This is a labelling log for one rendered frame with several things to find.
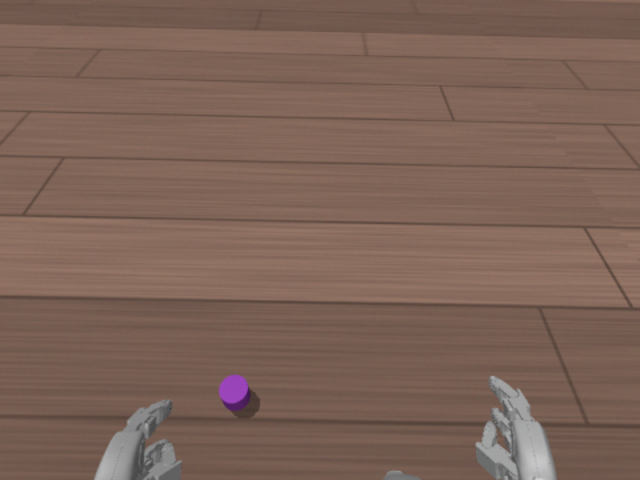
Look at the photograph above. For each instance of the tin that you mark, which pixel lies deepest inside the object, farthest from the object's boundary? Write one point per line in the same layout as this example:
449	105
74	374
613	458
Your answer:
234	392

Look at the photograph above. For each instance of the right robot hand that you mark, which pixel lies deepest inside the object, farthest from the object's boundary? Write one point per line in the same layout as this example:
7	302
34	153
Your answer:
525	439

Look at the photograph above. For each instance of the left robot hand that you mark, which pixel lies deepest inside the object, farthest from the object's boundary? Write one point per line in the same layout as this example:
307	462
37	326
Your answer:
126	457

